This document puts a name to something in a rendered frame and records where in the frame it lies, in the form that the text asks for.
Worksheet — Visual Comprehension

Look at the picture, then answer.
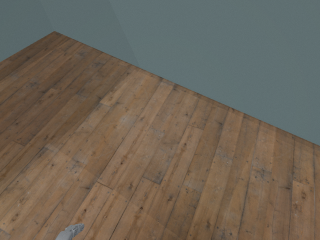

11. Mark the left robot hand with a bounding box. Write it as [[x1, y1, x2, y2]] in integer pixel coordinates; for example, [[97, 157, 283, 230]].
[[55, 223, 85, 240]]

